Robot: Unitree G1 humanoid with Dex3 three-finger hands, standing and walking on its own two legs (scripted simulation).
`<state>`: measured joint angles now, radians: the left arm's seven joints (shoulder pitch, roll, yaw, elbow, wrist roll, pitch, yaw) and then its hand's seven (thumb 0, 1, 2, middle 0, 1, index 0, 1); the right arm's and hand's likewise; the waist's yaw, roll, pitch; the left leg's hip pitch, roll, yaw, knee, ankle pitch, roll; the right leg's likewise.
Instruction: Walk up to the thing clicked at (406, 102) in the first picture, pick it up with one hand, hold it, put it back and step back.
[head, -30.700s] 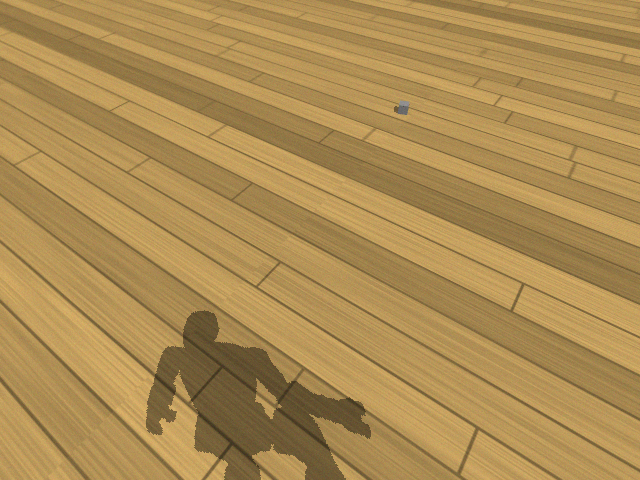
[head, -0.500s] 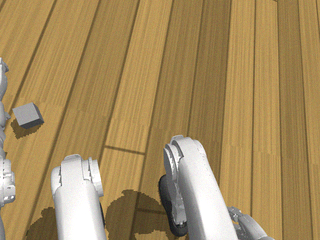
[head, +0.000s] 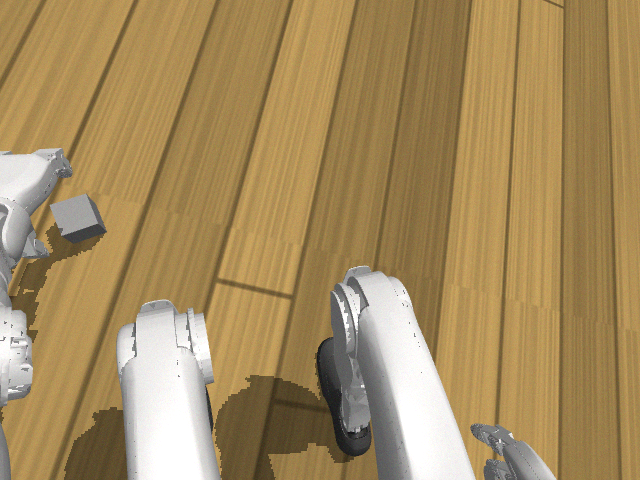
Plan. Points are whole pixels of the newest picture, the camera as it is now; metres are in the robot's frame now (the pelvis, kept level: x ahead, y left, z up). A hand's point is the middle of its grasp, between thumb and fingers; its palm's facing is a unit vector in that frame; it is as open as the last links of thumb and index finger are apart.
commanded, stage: withdraw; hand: left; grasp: from above
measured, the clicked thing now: (79, 219) +0.50 +0.30 -0.33
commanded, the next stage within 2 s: home in 0.06 s
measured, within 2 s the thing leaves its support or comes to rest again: neither
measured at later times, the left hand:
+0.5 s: hand (3, 183) +0.48 +0.31 -0.11, palm faces -0.36 -0.19 -0.91, open 11.0 cm
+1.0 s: hand out of the picture +0.29 +0.24 +0.11, palm faces -0.10 -0.85 -0.52, open 7.4 cm
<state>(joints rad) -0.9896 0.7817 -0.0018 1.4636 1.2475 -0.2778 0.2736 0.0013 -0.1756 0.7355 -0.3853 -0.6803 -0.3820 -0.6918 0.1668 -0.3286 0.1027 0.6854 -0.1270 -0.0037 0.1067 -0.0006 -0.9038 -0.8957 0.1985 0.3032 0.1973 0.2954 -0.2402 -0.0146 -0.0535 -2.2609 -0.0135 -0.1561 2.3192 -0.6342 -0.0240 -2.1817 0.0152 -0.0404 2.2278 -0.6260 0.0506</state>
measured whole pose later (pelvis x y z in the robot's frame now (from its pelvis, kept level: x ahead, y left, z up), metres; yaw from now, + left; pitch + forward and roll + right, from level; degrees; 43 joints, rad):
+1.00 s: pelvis +0.03 +0.00 +0.20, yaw +5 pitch +27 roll -5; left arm -0.03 0.37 0.01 0.27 0.25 0.24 0.05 0.01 0.88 0.90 -0.21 -0.30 -0.21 -0.31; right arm 0.06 -0.24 0.01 0.54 0.03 -0.06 -0.02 0.00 -0.91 -0.90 0.20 0.30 0.20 0.30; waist -0.05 0.03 -0.19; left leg -1.54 0.02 -0.10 1.69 -0.61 -0.02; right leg -1.49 -0.01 -0.03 1.62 -0.60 0.04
